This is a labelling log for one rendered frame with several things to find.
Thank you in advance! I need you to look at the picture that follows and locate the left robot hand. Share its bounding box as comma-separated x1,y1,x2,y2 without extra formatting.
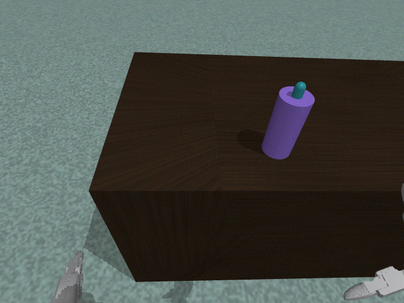
52,250,83,303

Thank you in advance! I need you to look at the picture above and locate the right robot hand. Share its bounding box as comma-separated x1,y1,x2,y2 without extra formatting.
343,183,404,300

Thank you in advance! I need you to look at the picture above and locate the bottle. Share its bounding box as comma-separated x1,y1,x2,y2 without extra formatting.
261,81,315,160

